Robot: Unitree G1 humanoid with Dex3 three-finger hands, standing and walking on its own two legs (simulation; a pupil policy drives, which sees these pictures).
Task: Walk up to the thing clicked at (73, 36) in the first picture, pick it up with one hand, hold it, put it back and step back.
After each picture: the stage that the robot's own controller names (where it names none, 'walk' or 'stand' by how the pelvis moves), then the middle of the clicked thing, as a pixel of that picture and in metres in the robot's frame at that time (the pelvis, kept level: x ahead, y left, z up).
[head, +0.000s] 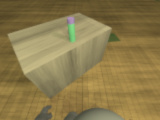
stand; (71, 30) +0.80 +0.26 +0.06
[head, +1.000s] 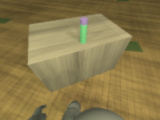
rise first; (83, 31) +0.76 +0.17 +0.07
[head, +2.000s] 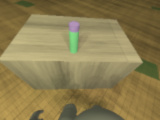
rise first; (73, 39) +0.55 +0.20 +0.10
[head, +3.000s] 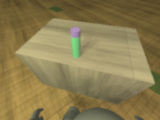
stand; (76, 44) +0.53 +0.17 +0.10
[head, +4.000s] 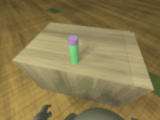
stand; (74, 51) +0.48 +0.17 +0.07
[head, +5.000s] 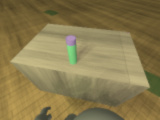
stand; (72, 51) +0.49 +0.19 +0.06
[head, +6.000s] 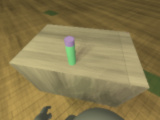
stand; (70, 52) +0.48 +0.19 +0.06
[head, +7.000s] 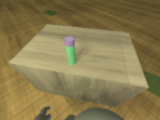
stand; (70, 52) +0.48 +0.19 +0.06
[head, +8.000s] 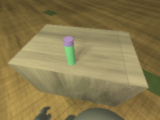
stand; (70, 52) +0.48 +0.20 +0.06
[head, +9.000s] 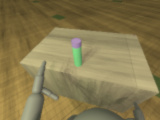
rise first; (77, 53) +0.48 +0.17 +0.07
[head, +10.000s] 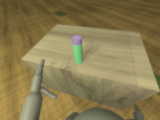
go down; (78, 51) +0.50 +0.17 +0.07
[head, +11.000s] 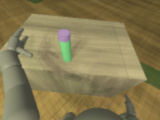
go down; (65, 48) +0.48 +0.17 +0.08
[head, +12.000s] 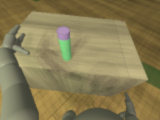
approach; (65, 46) +0.48 +0.17 +0.09
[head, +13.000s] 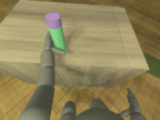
close; (58, 36) +0.50 +0.18 +0.13
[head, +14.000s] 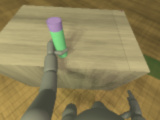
lift; (59, 40) +0.48 +0.18 +0.13
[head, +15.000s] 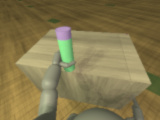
lift; (66, 51) +0.34 +0.16 +0.23
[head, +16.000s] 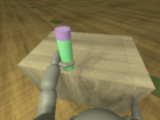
hold; (66, 51) +0.33 +0.17 +0.24
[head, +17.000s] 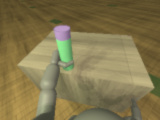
hold; (65, 51) +0.33 +0.17 +0.24
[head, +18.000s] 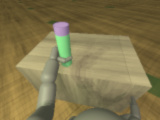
crouch; (64, 47) +0.36 +0.17 +0.25
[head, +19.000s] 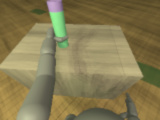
lower; (59, 27) +0.50 +0.18 +0.26
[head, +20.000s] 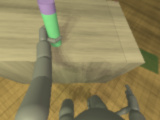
lower; (52, 27) +0.55 +0.19 +0.14
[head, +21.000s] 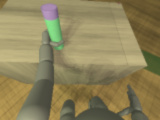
lower; (54, 31) +0.53 +0.18 +0.14
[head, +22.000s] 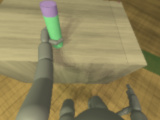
lower; (54, 28) +0.54 +0.18 +0.14
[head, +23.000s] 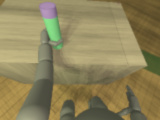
lower; (53, 30) +0.53 +0.19 +0.14
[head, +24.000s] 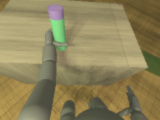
open; (59, 31) +0.53 +0.16 +0.14
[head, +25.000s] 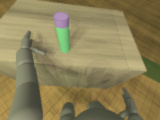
sink last; (63, 36) +0.51 +0.16 +0.12
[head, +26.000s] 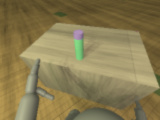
sink last; (79, 46) +0.53 +0.16 +0.10
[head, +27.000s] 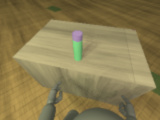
stand; (77, 47) +0.51 +0.15 +0.08
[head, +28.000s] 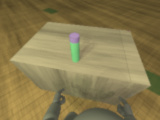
stand; (75, 49) +0.51 +0.16 +0.07
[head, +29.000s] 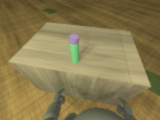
stand; (74, 50) +0.50 +0.16 +0.07
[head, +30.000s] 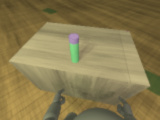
stand; (74, 49) +0.50 +0.16 +0.07
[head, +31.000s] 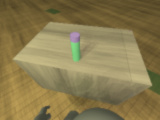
walk; (75, 48) +0.52 +0.16 +0.07
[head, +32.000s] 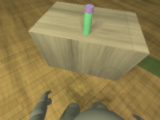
walk; (87, 21) +0.78 +0.10 +0.09
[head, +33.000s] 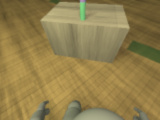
stand; (82, 9) +1.16 +0.21 +0.10
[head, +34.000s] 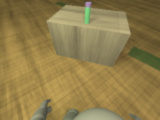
stand; (87, 13) +1.20 +0.14 +0.07
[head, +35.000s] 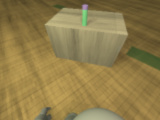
stand; (84, 16) +1.19 +0.15 +0.06
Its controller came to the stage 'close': yes
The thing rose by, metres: 0.20
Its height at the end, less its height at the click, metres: +0.00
